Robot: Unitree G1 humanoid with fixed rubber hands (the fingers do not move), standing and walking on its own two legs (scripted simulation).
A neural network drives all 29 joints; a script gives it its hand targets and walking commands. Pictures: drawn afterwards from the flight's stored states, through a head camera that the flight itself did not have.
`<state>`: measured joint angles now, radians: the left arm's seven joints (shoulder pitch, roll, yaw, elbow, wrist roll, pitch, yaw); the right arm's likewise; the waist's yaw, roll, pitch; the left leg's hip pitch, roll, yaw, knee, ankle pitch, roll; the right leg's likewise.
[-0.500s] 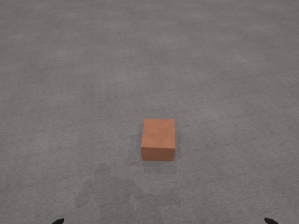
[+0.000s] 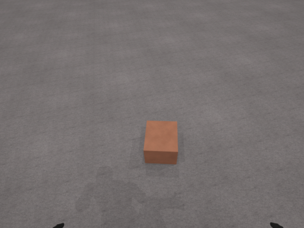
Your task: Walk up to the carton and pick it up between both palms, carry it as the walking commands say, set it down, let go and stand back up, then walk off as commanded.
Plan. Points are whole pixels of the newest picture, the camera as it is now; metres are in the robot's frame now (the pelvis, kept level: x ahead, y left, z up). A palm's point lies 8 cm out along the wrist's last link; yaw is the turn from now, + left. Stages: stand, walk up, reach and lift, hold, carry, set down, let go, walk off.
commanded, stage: stand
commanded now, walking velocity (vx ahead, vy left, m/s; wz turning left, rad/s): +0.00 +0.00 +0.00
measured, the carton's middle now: (161, 142) +0.83 -0.01 -0.69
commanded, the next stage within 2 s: walk up in 0.36 s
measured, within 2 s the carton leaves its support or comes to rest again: neither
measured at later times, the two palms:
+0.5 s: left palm out of the picture +0.10 +0.31 -0.10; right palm out of the picture +0.10 -0.31 -0.10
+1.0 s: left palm out of the picture +0.02 +0.23 -0.10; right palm (257, 197) +0.25 -0.29 -0.13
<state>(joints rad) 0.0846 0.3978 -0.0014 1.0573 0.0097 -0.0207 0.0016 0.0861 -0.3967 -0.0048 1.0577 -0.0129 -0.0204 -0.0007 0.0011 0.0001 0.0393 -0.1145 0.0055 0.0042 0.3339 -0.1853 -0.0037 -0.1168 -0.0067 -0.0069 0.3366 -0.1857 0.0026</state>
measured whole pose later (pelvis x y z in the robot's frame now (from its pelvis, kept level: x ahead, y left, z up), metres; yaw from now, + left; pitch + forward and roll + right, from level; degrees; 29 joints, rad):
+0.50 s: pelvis +0.00 +0.00 +0.00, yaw +0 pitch -2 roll +0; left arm 0.09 0.40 0.00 1.06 0.01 -0.02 0.00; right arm 0.09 -0.40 -0.01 1.06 -0.01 -0.02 0.00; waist 0.00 0.00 0.04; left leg -0.10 0.00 0.00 0.32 -0.19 0.00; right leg -0.11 -0.01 -0.01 0.33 -0.19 0.00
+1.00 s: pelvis +0.12 -0.03 +0.00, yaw -2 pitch -1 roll +3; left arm 0.49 0.23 0.03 1.07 0.02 -0.08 0.00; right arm 0.12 -0.30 -0.06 0.93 -0.03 0.02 0.07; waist 0.10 0.03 0.05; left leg -0.57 0.09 0.03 0.98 -0.13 -0.06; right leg 0.03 -0.08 -0.04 0.26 -0.28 0.01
